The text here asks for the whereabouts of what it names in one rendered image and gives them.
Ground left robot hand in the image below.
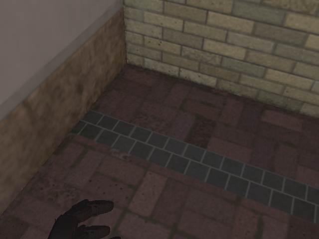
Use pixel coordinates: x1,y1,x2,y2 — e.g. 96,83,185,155
48,199,122,239

